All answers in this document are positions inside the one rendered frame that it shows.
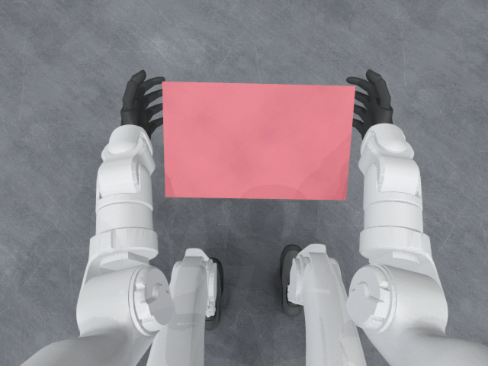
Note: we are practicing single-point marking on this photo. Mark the left robot forearm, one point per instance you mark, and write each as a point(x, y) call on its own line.
point(124, 204)

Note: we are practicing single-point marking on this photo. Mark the robot right hand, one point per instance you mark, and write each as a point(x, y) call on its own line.
point(377, 102)

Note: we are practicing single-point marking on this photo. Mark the robot foot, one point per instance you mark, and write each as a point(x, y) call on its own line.
point(289, 252)
point(211, 322)

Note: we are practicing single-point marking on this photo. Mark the left robot upper arm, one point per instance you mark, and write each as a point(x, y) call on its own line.
point(119, 315)

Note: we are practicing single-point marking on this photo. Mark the robot left hand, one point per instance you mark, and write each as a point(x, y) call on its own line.
point(135, 103)

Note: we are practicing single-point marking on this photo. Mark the left robot foot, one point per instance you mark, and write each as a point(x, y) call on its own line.
point(211, 322)

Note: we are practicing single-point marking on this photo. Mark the right robot forearm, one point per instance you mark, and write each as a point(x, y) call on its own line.
point(393, 230)

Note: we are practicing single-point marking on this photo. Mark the carton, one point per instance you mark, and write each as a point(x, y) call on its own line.
point(258, 141)

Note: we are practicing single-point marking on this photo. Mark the right robot upper arm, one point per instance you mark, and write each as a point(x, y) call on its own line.
point(404, 315)

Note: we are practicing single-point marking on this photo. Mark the right robot foot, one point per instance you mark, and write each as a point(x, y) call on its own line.
point(289, 252)

